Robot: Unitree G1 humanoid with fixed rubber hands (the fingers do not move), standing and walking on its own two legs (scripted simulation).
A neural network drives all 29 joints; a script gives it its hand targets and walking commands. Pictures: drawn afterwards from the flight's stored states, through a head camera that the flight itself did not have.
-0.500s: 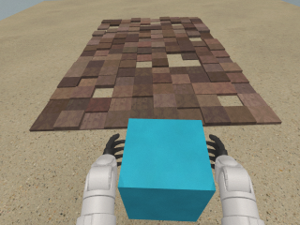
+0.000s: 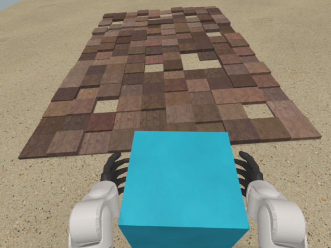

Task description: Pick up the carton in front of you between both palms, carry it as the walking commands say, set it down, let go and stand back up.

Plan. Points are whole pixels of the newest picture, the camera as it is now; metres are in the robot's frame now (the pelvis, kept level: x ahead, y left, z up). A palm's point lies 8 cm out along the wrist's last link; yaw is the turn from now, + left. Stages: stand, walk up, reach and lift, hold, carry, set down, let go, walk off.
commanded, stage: carry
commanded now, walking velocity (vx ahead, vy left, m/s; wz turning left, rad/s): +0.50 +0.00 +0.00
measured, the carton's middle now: (179, 197) +0.26 +0.00 +0.02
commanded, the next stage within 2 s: none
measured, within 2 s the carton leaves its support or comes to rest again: neither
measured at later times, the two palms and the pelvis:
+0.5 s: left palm (127, 101) +0.55 +0.16 +0.09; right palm (220, 95) +0.56 -0.14 +0.09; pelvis +0.31 -0.01 -0.01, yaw +2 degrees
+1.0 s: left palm (136, 32) +0.96 +0.16 +0.16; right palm (204, 28) +0.97 -0.14 +0.16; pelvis +0.64 +0.01 -0.01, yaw +1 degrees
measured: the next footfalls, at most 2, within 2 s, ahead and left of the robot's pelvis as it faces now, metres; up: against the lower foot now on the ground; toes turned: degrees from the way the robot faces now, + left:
right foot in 0.08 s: +0.17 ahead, -0.11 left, +0.00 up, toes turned -10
left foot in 0.54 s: +0.53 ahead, +0.10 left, +0.00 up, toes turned +14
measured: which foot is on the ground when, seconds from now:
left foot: down 0.00-0.12, up 0.14-0.52, down 0.54-1.00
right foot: up 0.00-0.06, down 0.08-0.54, up 0.56-1.00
